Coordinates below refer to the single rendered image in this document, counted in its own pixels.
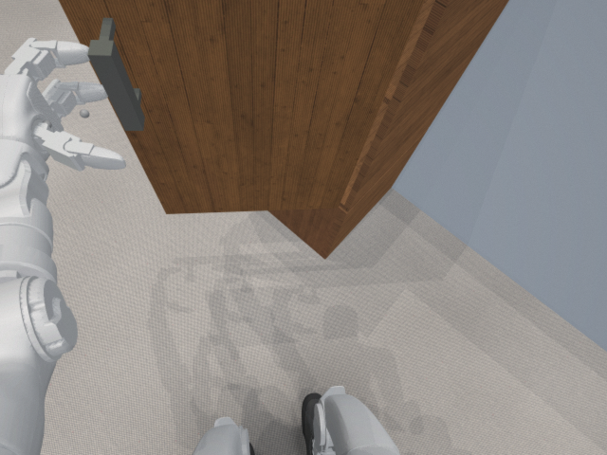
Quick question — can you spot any robot left thigh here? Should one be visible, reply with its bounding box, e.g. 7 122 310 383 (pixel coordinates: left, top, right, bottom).
193 425 250 455

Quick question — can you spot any robot right foot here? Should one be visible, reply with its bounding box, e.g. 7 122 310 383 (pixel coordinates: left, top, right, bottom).
302 393 322 455

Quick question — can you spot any left robot hand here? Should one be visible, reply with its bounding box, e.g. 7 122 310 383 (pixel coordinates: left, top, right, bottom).
0 38 126 172

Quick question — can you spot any handle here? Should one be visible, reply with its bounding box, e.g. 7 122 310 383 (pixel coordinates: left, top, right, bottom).
87 18 145 131

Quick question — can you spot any robot left forearm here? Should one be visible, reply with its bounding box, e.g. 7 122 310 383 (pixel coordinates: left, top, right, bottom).
0 138 57 285

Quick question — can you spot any left robot upper arm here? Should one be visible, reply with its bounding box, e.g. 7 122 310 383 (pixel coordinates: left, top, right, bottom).
0 276 78 455

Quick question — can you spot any cupboard door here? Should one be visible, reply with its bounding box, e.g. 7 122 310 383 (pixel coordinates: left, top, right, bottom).
59 0 425 214

